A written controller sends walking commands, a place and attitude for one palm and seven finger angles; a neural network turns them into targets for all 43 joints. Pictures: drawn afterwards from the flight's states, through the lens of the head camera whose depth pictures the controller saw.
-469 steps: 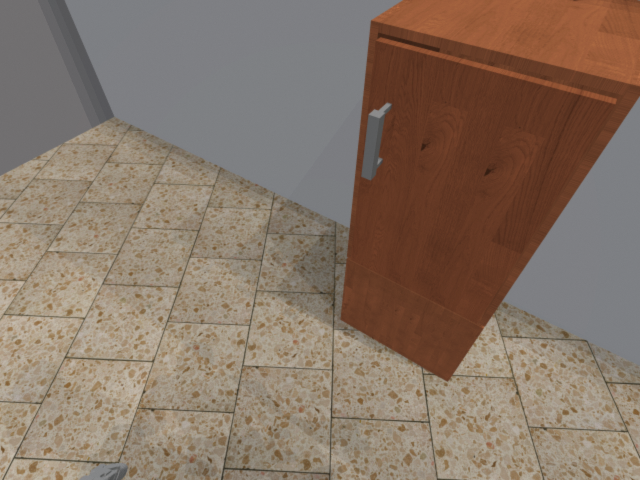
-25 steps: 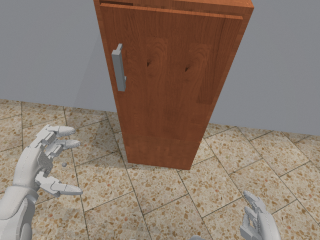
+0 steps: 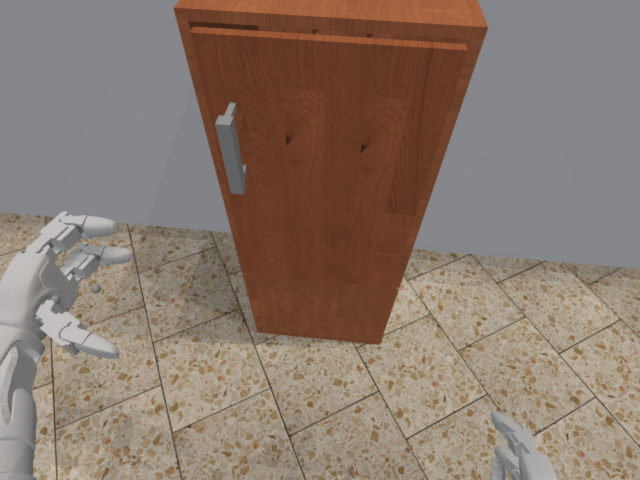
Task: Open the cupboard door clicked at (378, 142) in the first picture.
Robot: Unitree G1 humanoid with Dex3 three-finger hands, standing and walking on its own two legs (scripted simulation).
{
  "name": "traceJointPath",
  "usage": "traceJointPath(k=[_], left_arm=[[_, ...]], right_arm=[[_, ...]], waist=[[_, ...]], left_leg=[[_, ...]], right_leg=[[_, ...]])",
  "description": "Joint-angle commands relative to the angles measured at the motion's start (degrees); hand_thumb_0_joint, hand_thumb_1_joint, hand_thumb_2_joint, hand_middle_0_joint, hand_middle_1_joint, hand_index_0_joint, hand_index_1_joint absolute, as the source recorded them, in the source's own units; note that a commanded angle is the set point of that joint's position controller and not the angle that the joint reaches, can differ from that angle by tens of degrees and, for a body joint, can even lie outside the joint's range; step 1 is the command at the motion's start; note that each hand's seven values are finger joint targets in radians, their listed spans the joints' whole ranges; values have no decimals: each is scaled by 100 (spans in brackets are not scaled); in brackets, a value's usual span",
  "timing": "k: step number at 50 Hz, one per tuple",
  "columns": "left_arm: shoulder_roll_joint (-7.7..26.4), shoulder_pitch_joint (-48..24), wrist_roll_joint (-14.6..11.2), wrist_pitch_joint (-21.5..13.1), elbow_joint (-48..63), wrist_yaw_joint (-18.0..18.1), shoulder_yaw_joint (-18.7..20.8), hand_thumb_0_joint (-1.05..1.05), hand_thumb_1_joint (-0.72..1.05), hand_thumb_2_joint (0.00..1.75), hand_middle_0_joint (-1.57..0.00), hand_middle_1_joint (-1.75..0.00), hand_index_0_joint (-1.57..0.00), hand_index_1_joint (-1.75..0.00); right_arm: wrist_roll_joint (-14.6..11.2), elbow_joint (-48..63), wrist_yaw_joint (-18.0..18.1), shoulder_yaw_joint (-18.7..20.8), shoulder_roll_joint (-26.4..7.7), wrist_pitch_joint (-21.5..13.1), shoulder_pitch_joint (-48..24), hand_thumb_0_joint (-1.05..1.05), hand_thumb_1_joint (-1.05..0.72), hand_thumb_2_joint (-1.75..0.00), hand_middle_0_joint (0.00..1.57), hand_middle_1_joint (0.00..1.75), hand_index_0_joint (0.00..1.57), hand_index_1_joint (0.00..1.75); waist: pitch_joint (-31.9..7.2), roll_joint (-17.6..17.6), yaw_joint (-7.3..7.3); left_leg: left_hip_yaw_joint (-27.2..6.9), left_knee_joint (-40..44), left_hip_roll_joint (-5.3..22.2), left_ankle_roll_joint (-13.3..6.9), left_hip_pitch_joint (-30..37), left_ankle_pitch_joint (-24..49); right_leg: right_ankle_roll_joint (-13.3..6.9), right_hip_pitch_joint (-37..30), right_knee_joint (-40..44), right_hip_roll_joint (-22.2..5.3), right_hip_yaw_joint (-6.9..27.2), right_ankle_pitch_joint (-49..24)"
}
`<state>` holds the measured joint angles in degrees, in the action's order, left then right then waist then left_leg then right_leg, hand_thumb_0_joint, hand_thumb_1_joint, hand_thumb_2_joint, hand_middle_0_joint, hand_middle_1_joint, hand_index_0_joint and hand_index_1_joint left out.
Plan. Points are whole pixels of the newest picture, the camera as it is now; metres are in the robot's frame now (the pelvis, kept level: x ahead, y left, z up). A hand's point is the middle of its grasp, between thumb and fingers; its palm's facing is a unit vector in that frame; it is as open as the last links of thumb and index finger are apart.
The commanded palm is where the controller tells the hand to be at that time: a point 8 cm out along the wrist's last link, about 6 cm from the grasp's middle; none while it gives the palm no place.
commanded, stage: raise the hand with hooked fingers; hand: left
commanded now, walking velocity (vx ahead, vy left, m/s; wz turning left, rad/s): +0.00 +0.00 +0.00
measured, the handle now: (235, 149) +0.58 +0.18 +0.07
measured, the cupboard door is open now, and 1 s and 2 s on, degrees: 0 0 0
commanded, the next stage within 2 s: move the hooked fingers beside the handle in 0.36 s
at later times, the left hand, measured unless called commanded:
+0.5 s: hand (106, 299) +0.29 +0.26 +0.09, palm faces -0.01 -1.00 -0.04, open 14.0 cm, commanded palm +0.27 +0.31 +0.09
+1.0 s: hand (141, 244) +0.37 +0.25 +0.09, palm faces -0.03 -1.00 -0.03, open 14.0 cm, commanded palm +0.34 +0.30 +0.08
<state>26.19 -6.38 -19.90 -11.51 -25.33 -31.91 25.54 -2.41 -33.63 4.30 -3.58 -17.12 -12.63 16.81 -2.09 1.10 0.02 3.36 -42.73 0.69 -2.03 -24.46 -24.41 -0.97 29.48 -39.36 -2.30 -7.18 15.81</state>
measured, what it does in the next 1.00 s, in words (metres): stands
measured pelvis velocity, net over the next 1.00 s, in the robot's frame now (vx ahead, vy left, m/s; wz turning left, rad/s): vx -0.01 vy -0.01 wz -0.02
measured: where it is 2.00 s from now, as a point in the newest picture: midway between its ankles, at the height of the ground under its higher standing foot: outside the picture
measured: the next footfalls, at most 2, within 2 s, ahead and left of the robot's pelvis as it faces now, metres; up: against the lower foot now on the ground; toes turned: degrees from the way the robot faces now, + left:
none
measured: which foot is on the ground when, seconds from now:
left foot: down 0.00-1.00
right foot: down 0.00-1.00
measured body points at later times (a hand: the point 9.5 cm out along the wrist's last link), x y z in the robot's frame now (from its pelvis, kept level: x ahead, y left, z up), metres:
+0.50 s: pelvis -0.01 -0.01 +0.00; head +0.03 -0.01 +0.45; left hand +0.28 +0.32 +0.09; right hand +0.15 -0.25 -0.08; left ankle -0.03 +0.09 -0.71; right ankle +0.04 -0.11 -0.71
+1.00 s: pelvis -0.01 -0.01 +0.00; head +0.05 -0.01 +0.44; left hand +0.36 +0.30 +0.09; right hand +0.09 -0.28 -0.10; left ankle -0.03 +0.09 -0.71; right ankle +0.04 -0.12 -0.71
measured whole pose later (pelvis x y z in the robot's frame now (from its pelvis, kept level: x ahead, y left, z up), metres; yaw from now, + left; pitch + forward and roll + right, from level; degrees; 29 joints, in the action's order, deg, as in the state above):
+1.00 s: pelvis -0.01 -0.01 +0.00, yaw -1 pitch +9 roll -1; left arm 28.2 -22.8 -15.7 -15.3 -43.0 -29.9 26.1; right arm -2.1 -34.1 4.2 -3.5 -17.4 -8.8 19.0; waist -2.4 0.2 -2.7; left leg 4.1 -44.2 1.4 -1.3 -29.2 -24.1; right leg -1.9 34.8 -41.2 -1.5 -6.3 15.4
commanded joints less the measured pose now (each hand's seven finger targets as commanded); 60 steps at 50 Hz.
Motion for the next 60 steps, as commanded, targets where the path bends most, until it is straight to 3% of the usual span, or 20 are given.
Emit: traceJointPath(k=[1, 5, 7, 13, 15, 17, 18, 23, 24, 26, 32, 37, 40, 43, 50, 53, 54, 57, 58, 60], left_arm=[[1459, -1013, -169, -328, 1139, 39, 542, 0, -50, 30, -30, -120, -30, -120], [1461, -1066, -156, -456, 1318, 173, 596, 0, -50, 30, -30, -120, -30, -120], [1602, -1188, -119, -511, 1440, 205, 653, 0, -50, 30, -30, -120, -30, -120], [1405, -1137, -140, -486, 1210, 168, 506, 0, -50, 30, -30, -120, -30, -120], [1426, -1177, -126, -492, 1309, 162, 511, 0, -50, 30, -30, -120, -30, -120], [1448, -1204, -140, -455, 1242, 134, 507, 0, -50, 30, -30, -120, -30, -120], [1389, -1110, -151, -429, 1133, 122, 486, 0, -50, 30, -30, -120, -30, -120], [1390, -1183, -149, -435, 1132, 78, 461, 0, -50, 30, -30, -120, -30, -120], [1281, -1419, -155, -427, 1113, 82, 326, 0, -50, 30, -30, -120, -30, -120], [1541, -1950, -108, -454, 945, 124, 437, 0, -50, 30, -30, -120, -30, -120], [1451, -2824, 67, -561, 632, 161, 118, 0, -50, 30, -30, -120, -30, -120], [1696, -2792, 140, -502, -86, 210, 352, 0, -50, 30, -30, -120, -30, -120], [1745, -2872, 194, -566, -179, 269, 408, 0, -50, 30, -30, -120, -30, -120], [1835, -2931, 205, -630, -305, 274, 478, 0, -50, 30, -30, -120, -30, -120], [2039, -3806, 311, -773, -928, 222, 452, 0, -50, 30, -30, -120, -30, -120], [2142, -4166, 369, -902, -923, 193, 414, 0, -50, 30, -30, -120, -30, -120], [1979, -4391, 398, -911, -1050, 191, 221, 0, -50, 30, -30, -120, -30, -120], [2223, -4639, 432, -898, -1786, 205, 386, 0, -50, 30, -30, -120, -30, -120], [2230, -4923, 474, -909, -1926, 201, 312, 0, -50, 30, -30, -120, -30, -120], [2461, -5082, 603, -992, -2031, 224, 407, 0, -50, 30, -30, -120, -30, -120]], right_arm=[[14, 902, -1, 386, -825, -286, -246, 0, -90, -90, 20, 30, 20, 30], [8, 897, 15, 393, -777, -290, -252, 0, -90, -90, 20, 30, 20, 30], [25, 894, 25, 385, -775, -282, -254, 0, -90, -90, 20, 30, 20, 30], [-5, 865, 85, 367, -763, -289, -275, 0, -90, -90, 20, 30, 20, 30], [-9, 865, 94, 364, -757, -316, -300, 0, -90, -90, 20, 30, 20, 30], [1, 876, 93, 349, -757, -313, -297, 0, -90, -90, 20, 30, 20, 30], [-10, 866, 96, 355, -759, -313, -276, 0, -90, -90, 20, 30, 20, 30], [-17, 855, 97, 360, -762, -321, -274, 0, -90, -90, 20, 30, 20, 30], [-16, 844, 111, 342, -762, -320, -291, 0, -90, -90, 20, 30, 20, 30], [-6, 749, 151, 338, -802, -294, -228, 0, -90, -90, 20, 30, 20, 30], [-7, 656, 180, 332, -781, -261, -145, 0, -90, -90, 20, 30, 20, 30], [16, 655, 123, 328, -829, -125, -21, 0, -90, -90, 20, 30, 20, 30], [13, 688, 82, 364, -829, -49, 54, 0, -90, -90, 20, 30, 20, 30], [37, 735, 36, 374, -848, 41, 153, 0, -90, -90, 20, 30, 20, 30], [16, 578, 41, 408, -919, 235, 375, 0, -90, -90, 20, 30, 20, 30], [28, 550, 46, 422, -920, 296, 464, 0, -90, -90, 20, 30, 20, 30], [27, 520, 48, 406, -910, 313, 490, 0, -90, -90, 20, 30, 20, 30], [26, 393, 57, 406, -981, 404, 631, 0, -90, -90, 20, 30, 20, 30], [29, 353, 55, 398, -996, 440, 681, 0, -90, -90, 20, 30, 20, 30], [49, 366, 42, 408, -1000, 495, 730, 0, -90, -90, 20, 30, 20, 30]], waist=[[-1322, 157, 103], [-1394, 306, 86], [-1470, 578, 80], [-1222, 317, 8], [-1321, 488, 36], [-1275, 427, 33], [-1271, 199, 15], [-1314, 265, 15], [-1252, 227, -53], [-1130, 174, -114], [-1529, 458, -199], [-1554, 136, -109], [-1712, 315, -75], [-1901, 214, -67], [-1734, 173, -300], [-2041, 463, -296], [-1963, 428, -382], [-1783, 158, -429], [-1807, 92, -517], [-1996, 346, -445]], left_leg=[[-491, 743, -35, 158, -71, 1923], [-455, 772, -44, 148, -95, 1798], [-420, 746, -54, 135, -50, 1727], [-421, 775, -51, 117, -164, 1456], [-428, 779, -56, 118, -108, 1514], [-428, 759, -60, 119, -119, 1529], [-425, 753, -54, 108, -177, 1453], [-415, 714, -59, 114, -147, 1545], [-411, 702, -67, 108, -195, 1450], [-432, 674, -52, 119, -270, 1294], [-462, 649, -66, 130, -80, 1424], [-412, 621, -63, 140, -432, 1567], [-370, 615, -67, 147, -397, 1697], [-333, 576, -65, 132, -504, 1754], [-302, 533, -56, 94, -754, 1399], [-335, 491, -57, 92, -570, 1570], [-352, 501, -51, 92, -579, 1504], [-358, 448, -31, 78, -844, 1329], [-356, 425, -36, 67, -918, 1255], [-379, 397, -45, 72, -909, 1316]], right_leg=[[-130, -1260, 274, 225, 423, -1007], [-105, -1319, 321, 198, 473, -939], [-117, -1347, 325, 198, 537, -883], [-84, -1287, 403, 201, 547, -690], [-96, -1320, 396, 182, 546, -738], [-102, -1327, 378, 199, 550, -776], [-79, -1317, 404, 196, 553, -705], [-79, -1294, 357, 196, 547, -824], [-60, -1225, 379, 189, 569, -760], [-74, -1129, 381, 202, 586, -558], [-89, -1063, 292, 182, 579, -722], [-84, -1236, 212, 164, 600, -964], [-83, -1242, 174, 155, 604, -1116], [-71, -1393, 122, 180, 655, -1264], [-38, -1132, 179, 183, 738, -988], [-72, -1120, 108, 208, 723, -1113], [-62, -985, 113, 214, 685, -1035], [-52, -880, 120, 219, 717, -896], [-27, -848, 117, 204, 729, -850], [-55, -863, 51, 198, 738, -866]])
